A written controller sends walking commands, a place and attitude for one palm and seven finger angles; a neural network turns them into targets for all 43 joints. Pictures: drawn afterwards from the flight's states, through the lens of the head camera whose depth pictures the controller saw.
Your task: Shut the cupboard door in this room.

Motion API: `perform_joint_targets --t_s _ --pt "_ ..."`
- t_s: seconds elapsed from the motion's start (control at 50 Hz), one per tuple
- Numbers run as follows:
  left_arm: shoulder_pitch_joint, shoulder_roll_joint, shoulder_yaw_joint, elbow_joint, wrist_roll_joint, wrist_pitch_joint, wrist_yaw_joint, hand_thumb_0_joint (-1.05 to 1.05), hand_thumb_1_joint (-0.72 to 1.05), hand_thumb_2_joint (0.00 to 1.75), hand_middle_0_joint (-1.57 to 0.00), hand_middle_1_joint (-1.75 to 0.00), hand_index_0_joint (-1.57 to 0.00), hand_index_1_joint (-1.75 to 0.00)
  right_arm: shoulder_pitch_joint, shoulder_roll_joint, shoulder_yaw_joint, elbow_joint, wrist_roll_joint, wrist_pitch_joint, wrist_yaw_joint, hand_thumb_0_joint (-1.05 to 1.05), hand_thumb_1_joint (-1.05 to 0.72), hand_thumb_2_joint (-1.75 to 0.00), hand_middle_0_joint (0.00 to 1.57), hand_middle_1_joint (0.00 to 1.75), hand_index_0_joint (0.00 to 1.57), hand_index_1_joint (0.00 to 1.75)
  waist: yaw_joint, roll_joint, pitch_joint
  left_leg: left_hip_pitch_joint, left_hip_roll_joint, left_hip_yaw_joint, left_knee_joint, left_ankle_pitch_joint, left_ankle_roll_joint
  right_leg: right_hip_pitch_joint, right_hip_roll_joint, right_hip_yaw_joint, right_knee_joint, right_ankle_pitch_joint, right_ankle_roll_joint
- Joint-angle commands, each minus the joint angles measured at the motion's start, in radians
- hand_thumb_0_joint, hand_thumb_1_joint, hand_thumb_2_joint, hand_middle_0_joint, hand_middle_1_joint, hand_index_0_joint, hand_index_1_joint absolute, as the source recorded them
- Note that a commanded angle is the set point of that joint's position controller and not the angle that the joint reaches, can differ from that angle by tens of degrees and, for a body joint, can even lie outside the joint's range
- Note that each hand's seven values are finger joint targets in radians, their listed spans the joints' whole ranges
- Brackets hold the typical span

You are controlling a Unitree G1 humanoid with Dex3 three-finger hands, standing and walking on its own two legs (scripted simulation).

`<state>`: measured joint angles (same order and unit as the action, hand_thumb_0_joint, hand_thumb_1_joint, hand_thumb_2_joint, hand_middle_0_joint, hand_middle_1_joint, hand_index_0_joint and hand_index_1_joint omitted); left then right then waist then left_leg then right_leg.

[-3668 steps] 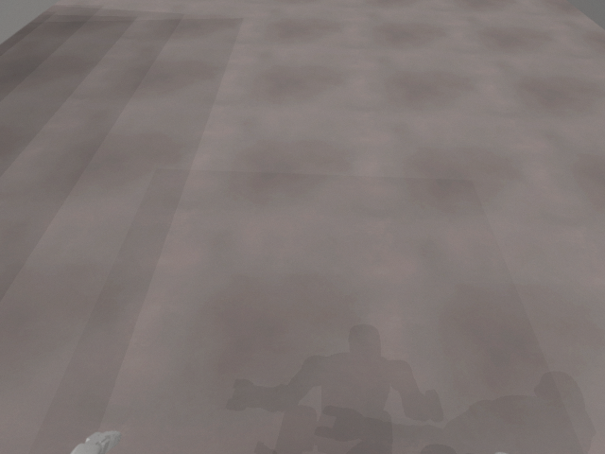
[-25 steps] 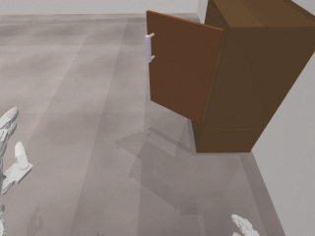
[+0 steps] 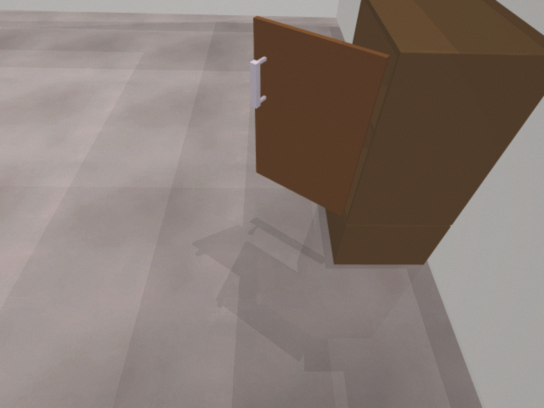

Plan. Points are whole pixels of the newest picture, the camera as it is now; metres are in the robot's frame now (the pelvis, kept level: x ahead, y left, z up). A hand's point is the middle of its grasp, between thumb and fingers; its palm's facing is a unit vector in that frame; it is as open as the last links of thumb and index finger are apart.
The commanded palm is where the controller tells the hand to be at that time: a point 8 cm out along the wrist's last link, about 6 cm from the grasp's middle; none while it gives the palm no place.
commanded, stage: let the arm hang, fingers relaxed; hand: left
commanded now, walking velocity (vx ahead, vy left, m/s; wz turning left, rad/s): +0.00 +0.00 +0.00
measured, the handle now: (259, 82) +1.01 +0.09 -0.04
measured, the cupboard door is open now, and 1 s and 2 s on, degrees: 54 54 54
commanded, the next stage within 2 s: look to check the result in 0.56 s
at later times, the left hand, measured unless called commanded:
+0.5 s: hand out of the picture -0.05 +0.15 -0.18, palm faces +0.03 -0.99 -0.13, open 7.4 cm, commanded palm none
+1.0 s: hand out of the picture -0.04 +0.18 -0.18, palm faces +0.00 -0.98 -0.18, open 7.4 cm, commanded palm none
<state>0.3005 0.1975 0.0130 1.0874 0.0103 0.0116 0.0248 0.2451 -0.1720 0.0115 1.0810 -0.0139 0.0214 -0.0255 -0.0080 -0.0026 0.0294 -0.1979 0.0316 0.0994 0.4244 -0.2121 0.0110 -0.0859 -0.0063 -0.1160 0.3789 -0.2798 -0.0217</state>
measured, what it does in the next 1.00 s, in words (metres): stands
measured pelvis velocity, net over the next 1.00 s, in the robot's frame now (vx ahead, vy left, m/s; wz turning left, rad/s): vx -0.02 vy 0.02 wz -0.03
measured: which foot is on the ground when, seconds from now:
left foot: down 0.00-1.00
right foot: down 0.00-1.00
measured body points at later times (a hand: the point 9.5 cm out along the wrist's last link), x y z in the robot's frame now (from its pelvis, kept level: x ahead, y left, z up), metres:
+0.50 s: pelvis -0.01 +0.01 +0.00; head -0.01 +0.01 +0.45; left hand -0.05 +0.20 -0.16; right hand -0.06 -0.19 -0.16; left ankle +0.01 +0.11 -0.74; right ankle -0.05 -0.10 -0.74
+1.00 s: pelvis -0.02 +0.02 +0.00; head -0.01 +0.02 +0.45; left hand -0.04 +0.24 -0.16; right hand -0.04 -0.19 -0.16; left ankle +0.01 +0.11 -0.74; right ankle -0.05 -0.10 -0.74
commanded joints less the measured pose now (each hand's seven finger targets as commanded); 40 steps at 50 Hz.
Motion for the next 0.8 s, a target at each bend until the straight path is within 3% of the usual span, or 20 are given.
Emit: perform_joint_targets --t_s 0.0,0.1,0.4,0.78 --pt "0.057 0.068 0.002 0.008 -0.001 -0.023 0.006 0.00 0.90 0.90 -0.20 -0.30 -0.20 -0.30 0.057 -0.093 -0.017 0.005 -0.002 -0.024 -0.010 0.00 -0.90 -0.90 0.20 0.30 0.20 0.30 0.003 -0.005 0.015 0.062 0.094 -0.101 -0.092 0.170 0.014 -0.055 -0.114 0.115 -0.099 0.164 -0.017" --pt "0.087 0.048 0.000 0.042 -0.003 -0.021 0.011 0.00 0.90 0.90 -0.20 -0.30 -0.20 -0.30 0.101 -0.069 -0.013 0.044 -0.002 -0.024 -0.012 0.00 -0.90 -0.90 0.20 0.30 0.20 0.30 0.004 -0.033 0.048 0.049 0.088 -0.096 -0.114 0.126 0.016 -0.067 -0.110 0.119 -0.106 0.121 -0.016" --pt "0.154 -0.010 0.000 0.071 -0.001 -0.023 0.022 0.00 0.90 0.90 -0.20 -0.30 -0.20 -0.30 0.165 -0.007 -0.015 0.075 -0.001 -0.026 -0.019 0.00 -0.90 -0.90 0.20 0.30 0.20 0.30 0.003 0.006 0.086 0.023 0.075 -0.086 -0.114 0.079 0.019 -0.105 -0.105 0.123 -0.093 0.096 -0.019" --pt "0.146 0.003 0.003 0.059 0.004 -0.024 0.020 0.00 0.90 0.90 -0.20 -0.30 -0.20 -0.30 0.152 -0.032 -0.025 0.054 0.000 -0.029 -0.017 0.00 -0.90 -0.90 0.20 0.30 0.20 0.30 -0.002 -0.003 0.078 0.032 0.084 -0.092 -0.127 0.058 0.024 -0.123 -0.100 0.127 -0.083 0.090 -0.014"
